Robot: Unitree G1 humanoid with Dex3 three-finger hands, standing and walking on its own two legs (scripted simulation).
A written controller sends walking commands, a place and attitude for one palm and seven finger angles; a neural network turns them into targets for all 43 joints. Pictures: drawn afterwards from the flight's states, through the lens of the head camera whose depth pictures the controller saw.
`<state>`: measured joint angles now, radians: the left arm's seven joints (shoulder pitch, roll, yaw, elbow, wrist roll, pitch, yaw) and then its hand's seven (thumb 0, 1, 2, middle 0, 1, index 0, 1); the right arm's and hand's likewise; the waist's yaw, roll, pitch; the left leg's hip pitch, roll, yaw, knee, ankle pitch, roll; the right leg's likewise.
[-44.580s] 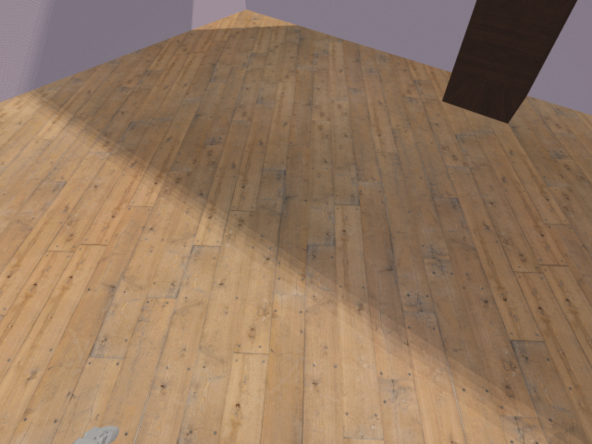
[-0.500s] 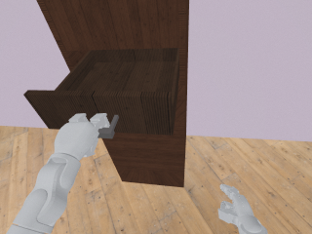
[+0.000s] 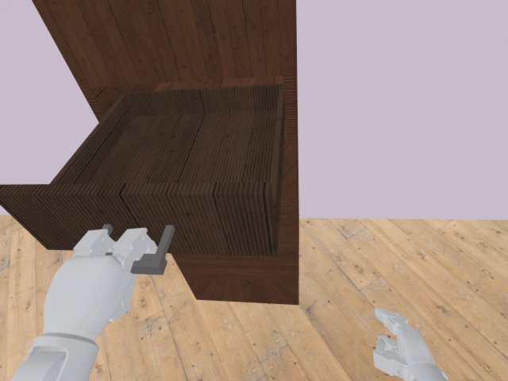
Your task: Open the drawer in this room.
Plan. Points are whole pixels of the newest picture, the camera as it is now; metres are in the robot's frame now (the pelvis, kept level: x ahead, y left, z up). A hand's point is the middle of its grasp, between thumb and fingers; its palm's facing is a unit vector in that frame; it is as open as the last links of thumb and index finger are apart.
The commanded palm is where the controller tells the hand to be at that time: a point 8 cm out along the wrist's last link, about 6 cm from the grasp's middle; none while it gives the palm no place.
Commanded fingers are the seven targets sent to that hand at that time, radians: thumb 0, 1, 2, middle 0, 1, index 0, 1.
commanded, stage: open the thumb to release the handle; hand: left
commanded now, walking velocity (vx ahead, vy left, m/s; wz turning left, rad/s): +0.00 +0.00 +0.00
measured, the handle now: (129, 248) +0.25 +0.20 +0.14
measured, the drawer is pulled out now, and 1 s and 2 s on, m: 0.30 0.30 0.30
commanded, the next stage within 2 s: lift the hand off the handle in 0.60 s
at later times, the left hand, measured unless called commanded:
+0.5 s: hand (119, 295) +0.19 +0.20 +0.12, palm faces +0.09 -0.12 -0.99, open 10.1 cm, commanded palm +0.16 +0.21 +0.18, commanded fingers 0.00 -0.50 0.30 -0.30 -1.20 -0.30 -1.20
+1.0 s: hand (121, 295) +0.19 +0.20 +0.12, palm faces +0.11 -0.11 -0.99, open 13.8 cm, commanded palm +0.17 +0.20 +0.18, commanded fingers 0.00 -0.50 0.30 -0.30 -1.20 -0.30 -1.20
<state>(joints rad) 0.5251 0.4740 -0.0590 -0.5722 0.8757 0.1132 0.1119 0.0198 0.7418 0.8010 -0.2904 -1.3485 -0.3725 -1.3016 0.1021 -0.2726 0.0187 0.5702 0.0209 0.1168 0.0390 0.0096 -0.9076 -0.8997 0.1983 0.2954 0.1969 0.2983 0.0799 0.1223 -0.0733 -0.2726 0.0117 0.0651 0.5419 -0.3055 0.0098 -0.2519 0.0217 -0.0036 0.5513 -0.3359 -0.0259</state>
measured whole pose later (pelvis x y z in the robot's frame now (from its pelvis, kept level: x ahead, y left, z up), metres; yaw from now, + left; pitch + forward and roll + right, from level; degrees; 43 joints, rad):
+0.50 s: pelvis -0.02 -0.01 +0.00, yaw +1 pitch -1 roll +1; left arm 0.33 0.49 -0.08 -0.44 0.88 0.11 0.02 0.00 0.06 0.54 -0.36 -1.27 -0.36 -1.26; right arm 0.06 -0.25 0.05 0.60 0.01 0.13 0.01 0.01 -0.90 -0.90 0.20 0.30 0.20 0.30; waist 0.10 0.12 -0.04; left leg -0.22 0.01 0.03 0.49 -0.25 0.00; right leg -0.19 0.03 -0.03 0.50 -0.30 -0.04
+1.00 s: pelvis -0.04 -0.01 +0.01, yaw +2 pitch -2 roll +0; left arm 0.19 0.45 -0.12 -0.28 0.90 0.07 0.06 0.00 -0.49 0.30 -0.33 -1.22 -0.32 -1.20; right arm 0.09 -0.25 0.03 0.66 0.02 0.09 -0.01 0.01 -0.91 -0.90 0.20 0.30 0.20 0.30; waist 0.10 0.12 -0.02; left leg -0.22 0.00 0.03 0.47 -0.21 0.00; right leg -0.19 0.02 -0.04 0.49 -0.26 -0.04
